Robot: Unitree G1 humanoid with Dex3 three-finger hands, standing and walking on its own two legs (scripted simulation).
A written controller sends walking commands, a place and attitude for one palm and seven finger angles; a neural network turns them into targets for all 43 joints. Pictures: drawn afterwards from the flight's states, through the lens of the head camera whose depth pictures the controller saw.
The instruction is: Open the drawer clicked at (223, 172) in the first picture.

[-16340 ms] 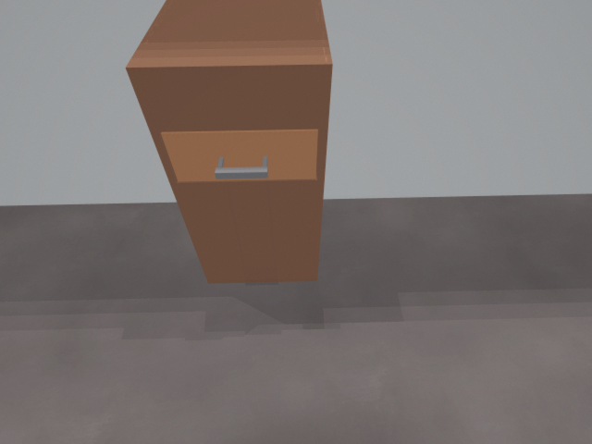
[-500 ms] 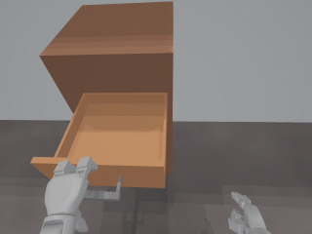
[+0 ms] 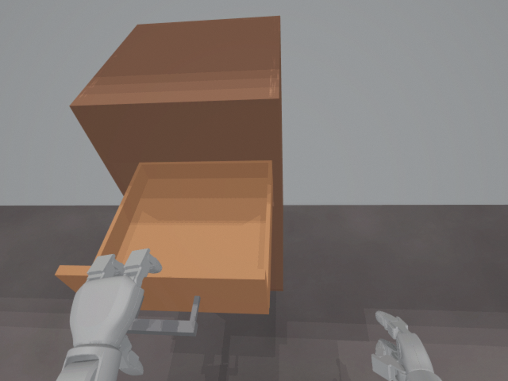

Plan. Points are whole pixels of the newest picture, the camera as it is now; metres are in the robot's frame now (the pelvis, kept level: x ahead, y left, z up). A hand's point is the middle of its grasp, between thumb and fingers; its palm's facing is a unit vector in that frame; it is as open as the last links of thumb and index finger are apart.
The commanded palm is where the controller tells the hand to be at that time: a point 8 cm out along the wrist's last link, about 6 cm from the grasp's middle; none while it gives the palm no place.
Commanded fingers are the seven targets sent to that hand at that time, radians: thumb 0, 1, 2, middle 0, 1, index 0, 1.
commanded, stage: lift the hand off the handle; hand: left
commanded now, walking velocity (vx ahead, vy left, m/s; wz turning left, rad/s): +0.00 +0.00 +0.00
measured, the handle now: (164, 314) +0.25 +0.22 -0.10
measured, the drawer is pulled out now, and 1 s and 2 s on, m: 0.30 0.30 0.30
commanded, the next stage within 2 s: draw the hand back to the body in 0.14 s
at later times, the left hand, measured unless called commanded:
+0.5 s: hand (111, 306) +0.21 +0.23 +0.06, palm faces +0.05 -0.11 -0.99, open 13.8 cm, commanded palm +0.18 +0.23 +0.12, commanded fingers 0.00 -0.50 0.30 -0.30 -1.20 -0.30 -1.20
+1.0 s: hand (96, 291) +0.20 +0.22 +0.12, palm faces +0.29 -0.83 -0.48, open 13.6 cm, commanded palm +0.16 +0.26 +0.16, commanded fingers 0.00 -0.19 0.44 -0.28 -1.00 -0.28 -1.00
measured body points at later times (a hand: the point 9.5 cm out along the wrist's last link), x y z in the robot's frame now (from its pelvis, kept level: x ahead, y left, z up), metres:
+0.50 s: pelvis +0.01 +0.00 +0.01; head +0.03 -0.04 +0.46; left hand +0.20 +0.23 +0.11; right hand +0.22 -0.22 -0.09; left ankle +0.00 +0.12 -0.71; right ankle -0.02 -0.10 -0.71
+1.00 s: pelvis +0.02 +0.01 +0.02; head +0.02 -0.02 +0.47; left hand +0.18 +0.26 +0.15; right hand +0.22 -0.19 -0.06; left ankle +0.00 +0.12 -0.71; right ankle -0.02 -0.10 -0.71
